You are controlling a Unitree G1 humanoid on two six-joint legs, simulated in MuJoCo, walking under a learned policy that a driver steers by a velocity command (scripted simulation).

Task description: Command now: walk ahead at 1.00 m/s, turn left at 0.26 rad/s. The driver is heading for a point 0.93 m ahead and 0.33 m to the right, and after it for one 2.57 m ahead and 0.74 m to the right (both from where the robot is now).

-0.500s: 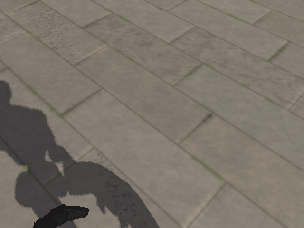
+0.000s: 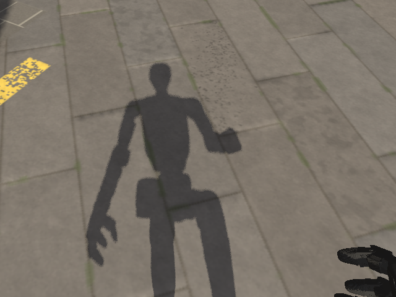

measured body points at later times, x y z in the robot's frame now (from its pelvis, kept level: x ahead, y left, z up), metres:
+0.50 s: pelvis +0.47 -0.01 -0.02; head +0.50 -0.02 +0.43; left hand +0.73 +0.18 -0.11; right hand +0.36 -0.26 -0.15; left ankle +0.26 +0.10 -0.73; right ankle +0.67 -0.12 -0.69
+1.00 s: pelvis +0.93 -0.16 -0.02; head +0.96 -0.18 +0.43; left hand +1.13 +0.10 -0.13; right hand +0.98 -0.49 -0.07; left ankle +1.13 -0.14 -0.74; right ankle +0.69 -0.08 -0.70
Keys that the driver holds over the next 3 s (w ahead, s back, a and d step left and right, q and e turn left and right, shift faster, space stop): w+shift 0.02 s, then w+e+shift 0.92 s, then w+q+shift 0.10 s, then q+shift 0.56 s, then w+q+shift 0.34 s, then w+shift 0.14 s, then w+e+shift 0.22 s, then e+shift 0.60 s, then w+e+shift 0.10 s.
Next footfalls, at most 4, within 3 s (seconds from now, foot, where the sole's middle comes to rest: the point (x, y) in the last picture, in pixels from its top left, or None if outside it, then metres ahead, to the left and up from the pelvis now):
0.10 left None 0.30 0.10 -0.77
0.56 right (251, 238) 0.71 -0.10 -0.77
0.98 left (266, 145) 1.16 -0.16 -0.77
1.34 right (347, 139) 1.23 -0.52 -0.77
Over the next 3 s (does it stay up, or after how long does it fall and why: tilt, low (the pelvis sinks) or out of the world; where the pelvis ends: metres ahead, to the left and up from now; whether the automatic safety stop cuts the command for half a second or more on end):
stays up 1.96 -0.42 0.00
